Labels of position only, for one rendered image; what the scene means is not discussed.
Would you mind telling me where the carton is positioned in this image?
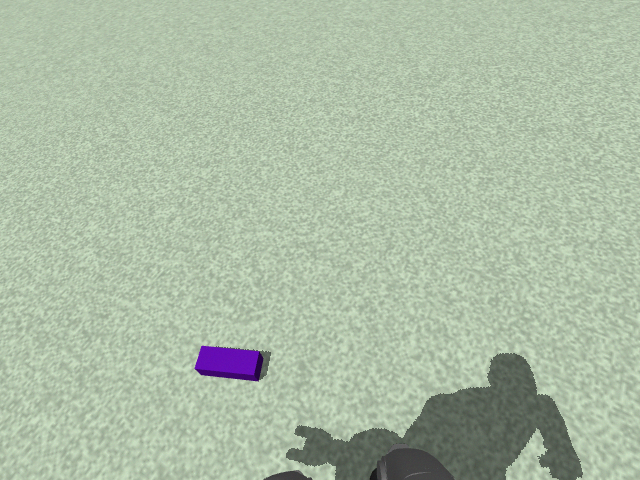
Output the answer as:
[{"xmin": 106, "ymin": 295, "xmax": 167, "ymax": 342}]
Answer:
[{"xmin": 194, "ymin": 346, "xmax": 264, "ymax": 381}]

